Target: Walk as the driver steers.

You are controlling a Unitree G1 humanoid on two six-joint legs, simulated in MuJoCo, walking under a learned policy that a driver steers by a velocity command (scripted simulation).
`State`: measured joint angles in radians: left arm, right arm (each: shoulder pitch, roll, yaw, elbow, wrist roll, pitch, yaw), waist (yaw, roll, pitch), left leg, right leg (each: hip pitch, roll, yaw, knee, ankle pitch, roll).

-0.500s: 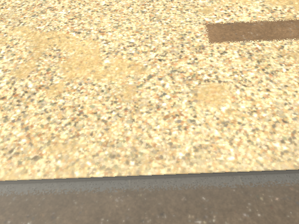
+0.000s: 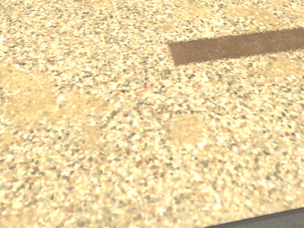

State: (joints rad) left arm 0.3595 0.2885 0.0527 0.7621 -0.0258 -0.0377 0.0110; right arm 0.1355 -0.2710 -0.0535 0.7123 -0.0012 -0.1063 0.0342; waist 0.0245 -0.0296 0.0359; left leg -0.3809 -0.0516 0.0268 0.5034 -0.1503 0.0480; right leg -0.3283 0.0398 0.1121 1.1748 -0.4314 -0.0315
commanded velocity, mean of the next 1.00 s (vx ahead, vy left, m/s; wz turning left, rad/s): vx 0.50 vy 0.00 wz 0.17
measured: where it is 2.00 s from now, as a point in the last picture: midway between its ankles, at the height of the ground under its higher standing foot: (130, 123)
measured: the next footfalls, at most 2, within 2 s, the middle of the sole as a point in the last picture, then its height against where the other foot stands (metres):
right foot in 0.38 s outside the picture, level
left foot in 0.94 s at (141, 183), level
